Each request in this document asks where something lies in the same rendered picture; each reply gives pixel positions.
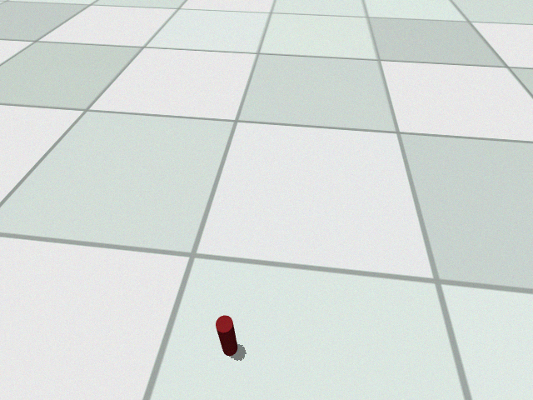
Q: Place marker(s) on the can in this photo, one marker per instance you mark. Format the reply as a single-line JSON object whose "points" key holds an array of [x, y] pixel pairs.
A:
{"points": [[227, 336]]}

